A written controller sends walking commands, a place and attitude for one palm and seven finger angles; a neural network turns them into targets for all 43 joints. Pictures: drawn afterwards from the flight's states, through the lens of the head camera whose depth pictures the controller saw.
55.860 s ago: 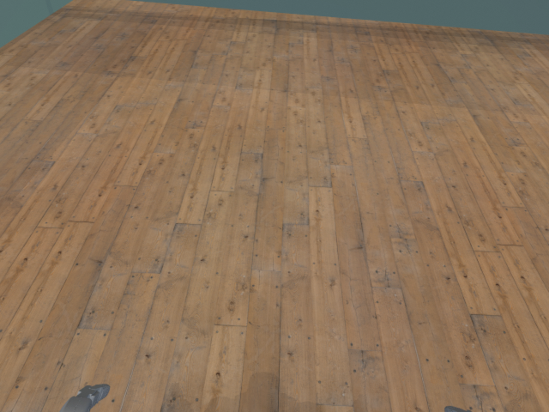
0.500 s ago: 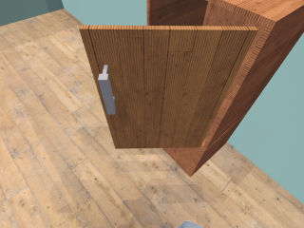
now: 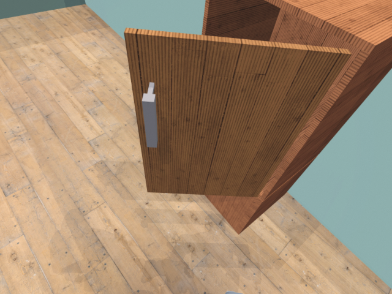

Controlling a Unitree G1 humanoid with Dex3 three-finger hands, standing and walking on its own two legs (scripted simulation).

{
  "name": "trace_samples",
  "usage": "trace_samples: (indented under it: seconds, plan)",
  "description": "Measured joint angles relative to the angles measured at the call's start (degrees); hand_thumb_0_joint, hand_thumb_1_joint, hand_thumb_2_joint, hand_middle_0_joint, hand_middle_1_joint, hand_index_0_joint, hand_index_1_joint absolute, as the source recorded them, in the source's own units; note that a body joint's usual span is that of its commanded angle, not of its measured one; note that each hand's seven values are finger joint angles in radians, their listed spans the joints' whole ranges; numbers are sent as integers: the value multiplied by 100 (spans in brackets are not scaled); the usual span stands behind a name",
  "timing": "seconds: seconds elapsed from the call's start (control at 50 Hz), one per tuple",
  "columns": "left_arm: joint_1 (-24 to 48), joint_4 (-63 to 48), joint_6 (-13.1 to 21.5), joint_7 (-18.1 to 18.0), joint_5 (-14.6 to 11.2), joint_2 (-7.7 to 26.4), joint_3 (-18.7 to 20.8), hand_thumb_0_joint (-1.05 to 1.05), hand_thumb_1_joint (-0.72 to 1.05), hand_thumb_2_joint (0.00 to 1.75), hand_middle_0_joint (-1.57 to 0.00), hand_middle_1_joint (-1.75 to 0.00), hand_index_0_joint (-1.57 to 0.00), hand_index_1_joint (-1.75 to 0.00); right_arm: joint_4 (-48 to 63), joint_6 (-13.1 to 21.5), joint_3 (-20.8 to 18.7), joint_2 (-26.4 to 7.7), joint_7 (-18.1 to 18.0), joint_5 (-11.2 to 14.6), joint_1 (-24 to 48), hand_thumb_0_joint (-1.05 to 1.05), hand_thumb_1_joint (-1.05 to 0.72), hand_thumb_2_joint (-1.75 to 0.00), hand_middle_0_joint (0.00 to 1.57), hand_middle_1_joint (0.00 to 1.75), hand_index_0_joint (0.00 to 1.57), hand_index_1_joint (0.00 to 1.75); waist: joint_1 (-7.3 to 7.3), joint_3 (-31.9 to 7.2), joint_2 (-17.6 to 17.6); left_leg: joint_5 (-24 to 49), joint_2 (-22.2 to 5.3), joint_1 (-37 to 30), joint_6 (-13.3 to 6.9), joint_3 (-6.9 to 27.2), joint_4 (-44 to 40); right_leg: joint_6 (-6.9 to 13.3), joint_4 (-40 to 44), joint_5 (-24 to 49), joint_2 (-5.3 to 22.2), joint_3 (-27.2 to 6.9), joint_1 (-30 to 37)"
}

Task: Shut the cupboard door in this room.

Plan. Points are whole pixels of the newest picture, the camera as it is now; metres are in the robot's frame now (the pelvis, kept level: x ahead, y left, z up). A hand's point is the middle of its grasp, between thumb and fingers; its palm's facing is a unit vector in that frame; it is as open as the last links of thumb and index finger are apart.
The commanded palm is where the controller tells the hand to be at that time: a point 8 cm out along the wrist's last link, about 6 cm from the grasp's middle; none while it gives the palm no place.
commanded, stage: come to a stop and stand still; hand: left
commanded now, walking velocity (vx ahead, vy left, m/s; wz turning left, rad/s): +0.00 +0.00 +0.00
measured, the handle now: (152, 116) +0.45 +0.14 +0.09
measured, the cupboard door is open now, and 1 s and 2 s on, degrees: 51 51 51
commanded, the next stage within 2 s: look again from close up in 0.66 s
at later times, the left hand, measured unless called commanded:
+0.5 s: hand out of the picture -0.02 +0.17 -0.17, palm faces -0.01 -0.98 -0.18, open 7.3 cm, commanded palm none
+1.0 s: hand out of the picture -0.04 +0.18 -0.17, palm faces +0.00 -0.98 -0.22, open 7.3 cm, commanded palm none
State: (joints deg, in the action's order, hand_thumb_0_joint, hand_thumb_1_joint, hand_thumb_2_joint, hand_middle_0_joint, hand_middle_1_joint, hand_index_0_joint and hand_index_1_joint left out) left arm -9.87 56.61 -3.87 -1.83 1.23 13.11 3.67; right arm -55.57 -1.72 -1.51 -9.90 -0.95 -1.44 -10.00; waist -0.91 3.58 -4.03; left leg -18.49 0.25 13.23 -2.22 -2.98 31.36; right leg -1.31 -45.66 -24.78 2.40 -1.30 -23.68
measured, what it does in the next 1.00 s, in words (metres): steps on the spot: right foot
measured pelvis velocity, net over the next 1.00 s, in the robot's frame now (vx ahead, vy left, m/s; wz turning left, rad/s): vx -0.03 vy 0.01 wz -0.01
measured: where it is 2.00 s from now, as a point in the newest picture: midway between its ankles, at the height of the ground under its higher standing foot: outside the picture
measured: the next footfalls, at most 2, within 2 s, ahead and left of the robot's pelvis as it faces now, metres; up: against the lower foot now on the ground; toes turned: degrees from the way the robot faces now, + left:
right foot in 0.18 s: -0.01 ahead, -0.11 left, +0.00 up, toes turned -2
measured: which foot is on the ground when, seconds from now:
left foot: down 0.00-1.00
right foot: up 0.00-0.16, down 0.18-1.00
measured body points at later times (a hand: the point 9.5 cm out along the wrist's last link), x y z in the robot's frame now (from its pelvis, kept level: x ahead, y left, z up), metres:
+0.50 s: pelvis -0.03 +0.00 +0.01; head -0.03 +0.01 +0.46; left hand -0.02 +0.22 -0.15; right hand -0.05 -0.23 -0.14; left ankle -0.02 +0.10 -0.73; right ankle -0.05 -0.12 -0.73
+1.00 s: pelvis -0.03 +0.01 +0.00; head -0.03 -0.01 +0.45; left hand -0.04 +0.23 -0.15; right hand -0.04 -0.20 -0.17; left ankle -0.02 +0.10 -0.73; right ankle -0.05 -0.12 -0.73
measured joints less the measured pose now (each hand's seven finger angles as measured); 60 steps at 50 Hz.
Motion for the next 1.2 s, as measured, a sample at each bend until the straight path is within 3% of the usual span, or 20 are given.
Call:
trace_samples:
  seconds: [0.08, 0.2, 0.28, 0.42, 0.76, 0.86, 0.98, 1.2]
  plan:
    - [-131, 115, 24, 18, -26, 26, -24, 0, 91, 90, -20, -30, -20, -30, -32, 58, 88, 124, -57, 9, -31, 0, -91, -90, 20, 30, 19, 30, -31, 7, 89, 239, 12, -140, -47, -26, -357, 16, -238, -36, -157, 47, 302]
    - [-349, 270, 203, 4, -52, -72, -140, 0, 91, 90, -20, -30, -20, -30, -221, 131, 78, 148, -60, 119, -84, 0, -91, -90, 20, 30, 20, 30, -39, -64, 191, 330, 151, -83, -43, -176, -395, 88, 1788, 723, -110, 97, 1408]
    - [-441, 483, 287, 10, -51, -273, -261, 0, 91, 90, -20, -30, -20, -30, -408, 116, 27, 29, -43, 153, -105, 0, -93, -90, 20, 30, 20, 30, 100, -92, 434, 503, 98, -212, -21, -186, -651, 93, 2038, 830, -170, 86, 1513]
    - [-497, 656, 344, -17, -63, -387, -351, 0, 91, 90, -20, -30, -20, -30, -841, 128, 129, 38, 1, 129, -441, 0, -92, -90, 20, 30, 20, 30, 148, -201, 327, 750, 75, -446, 15, -195, -1022, 120, 2322, 1057, -204, 75, 1696]
    - [-698, 899, 373, -9, -87, -557, -364, 0, 91, 90, -20, -30, -20, -30, -1177, 151, 179, 299, -60, 117, -955, 0, -91, -90, 20, 30, 19, 30, 187, -94, 230, 904, 39, -387, 32, -183, -1149, 145, 2472, 1226, -244, 86, 1648]
    - [-758, 766, 520, -68, -35, -629, -476, 0, 91, 90, -20, -30, -20, -30, -816, 245, 201, 234, 9, 79, -921, 0, -91, -90, 20, 30, 19, 30, 239, -66, 477, 571, 6, 108, -10, -86, -402, 136, 1984, 997, -256, 193, 1313]
    - [-842, 698, 523, -58, -29, -594, -470, 0, 91, 90, -20, -30, -20, -30, -645, 242, 210, 137, -23, 32, -814, 1, -92, -90, 20, 30, 19, 30, 168, -257, 669, 411, 130, 137, -82, -112, -214, 87, 1597, 720, -126, 171, 1200]
    - [-728, 604, 530, -52, -41, -405, -434, 0, 91, 90, -20, -30, -20, -30, -624, 355, 218, -45, 0, 89, -560, 1, -92, -90, 20, 30, 19, 30, 102, -277, 505, 433, 150, -98, -36, -195, -471, 100, 1640, 654, -111, 78, 1305]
